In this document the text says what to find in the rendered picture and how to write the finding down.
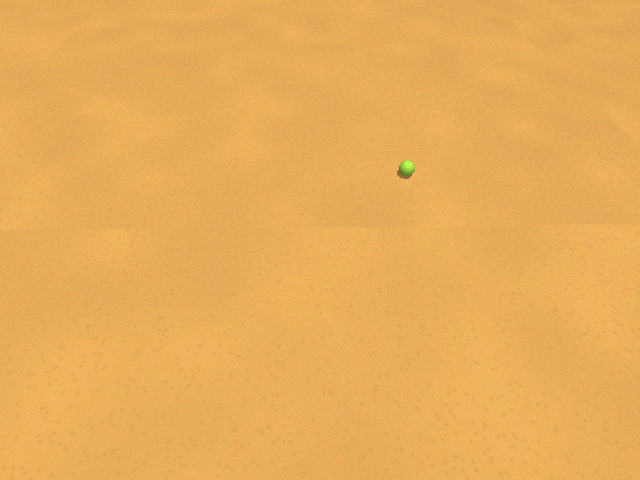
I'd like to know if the ball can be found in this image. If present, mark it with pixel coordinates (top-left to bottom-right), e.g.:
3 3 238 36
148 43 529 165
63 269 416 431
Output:
399 160 415 176

